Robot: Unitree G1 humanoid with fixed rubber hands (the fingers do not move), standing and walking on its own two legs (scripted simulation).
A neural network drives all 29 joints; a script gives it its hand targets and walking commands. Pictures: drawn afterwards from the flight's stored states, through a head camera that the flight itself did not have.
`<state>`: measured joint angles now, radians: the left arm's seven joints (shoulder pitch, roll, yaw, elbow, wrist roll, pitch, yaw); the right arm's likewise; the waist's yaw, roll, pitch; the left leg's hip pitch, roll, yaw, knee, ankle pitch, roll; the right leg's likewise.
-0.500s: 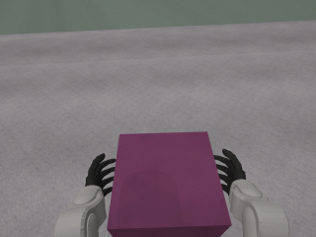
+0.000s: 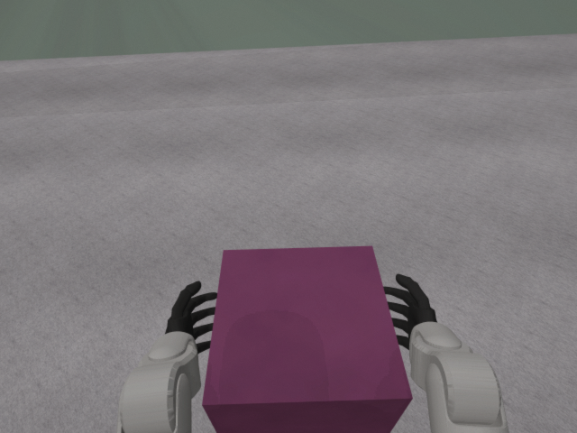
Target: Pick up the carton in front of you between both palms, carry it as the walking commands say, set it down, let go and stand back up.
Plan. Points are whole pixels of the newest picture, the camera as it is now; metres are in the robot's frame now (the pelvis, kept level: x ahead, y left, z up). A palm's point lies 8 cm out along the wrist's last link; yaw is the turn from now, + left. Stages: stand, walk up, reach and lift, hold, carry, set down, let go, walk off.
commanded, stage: carry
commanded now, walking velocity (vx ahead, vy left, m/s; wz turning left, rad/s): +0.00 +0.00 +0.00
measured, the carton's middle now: (300, 357) +0.25 +0.00 -0.02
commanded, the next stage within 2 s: hold in 0.88 s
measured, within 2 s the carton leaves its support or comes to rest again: neither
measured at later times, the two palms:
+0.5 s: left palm (194, 338) +0.26 +0.15 +0.03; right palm (409, 331) +0.26 -0.15 +0.02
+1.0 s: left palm (188, 338) +0.26 +0.15 +0.04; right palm (409, 332) +0.25 -0.15 +0.04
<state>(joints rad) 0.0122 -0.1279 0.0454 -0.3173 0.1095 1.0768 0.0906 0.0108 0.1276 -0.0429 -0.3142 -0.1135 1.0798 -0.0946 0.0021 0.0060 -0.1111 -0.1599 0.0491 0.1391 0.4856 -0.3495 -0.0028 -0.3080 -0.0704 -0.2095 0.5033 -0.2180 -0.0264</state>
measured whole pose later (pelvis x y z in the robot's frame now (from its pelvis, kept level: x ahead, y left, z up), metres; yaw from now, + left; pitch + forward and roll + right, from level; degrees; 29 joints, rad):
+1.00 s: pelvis -0.02 +0.00 +0.01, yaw +0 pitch -3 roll +0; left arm -0.17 -0.14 0.14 0.14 0.23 0.70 0.02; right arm -0.16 0.13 -0.13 0.10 -0.23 0.73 -0.05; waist 0.00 0.03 0.03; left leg -0.08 0.00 -0.02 0.41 -0.28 0.00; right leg -0.20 -0.01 -0.03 0.37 -0.13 0.01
